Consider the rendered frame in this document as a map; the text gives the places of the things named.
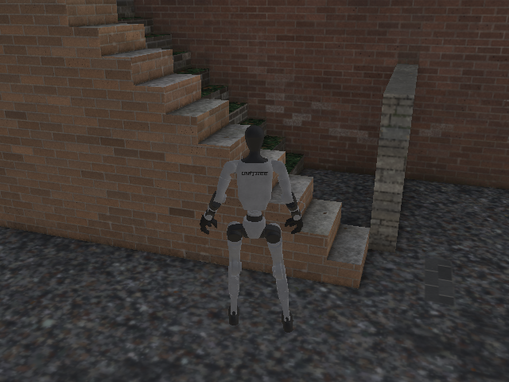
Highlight stairs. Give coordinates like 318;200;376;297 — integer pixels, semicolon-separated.
0;0;370;289

